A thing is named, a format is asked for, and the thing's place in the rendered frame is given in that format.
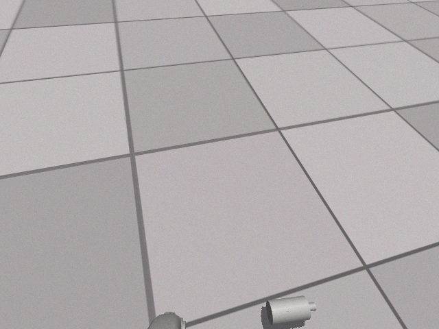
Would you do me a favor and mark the bottle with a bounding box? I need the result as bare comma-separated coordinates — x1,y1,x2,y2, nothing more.
266,296,316,325

